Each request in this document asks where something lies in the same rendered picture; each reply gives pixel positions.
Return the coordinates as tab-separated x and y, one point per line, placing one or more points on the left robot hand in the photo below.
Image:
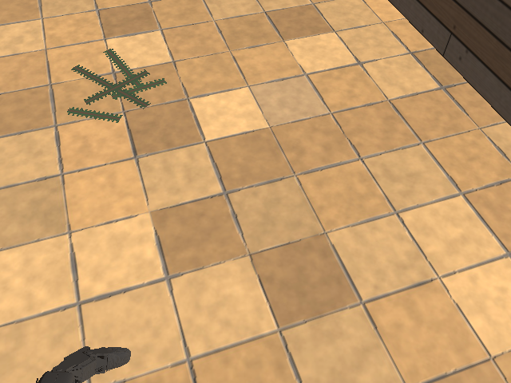
84	363

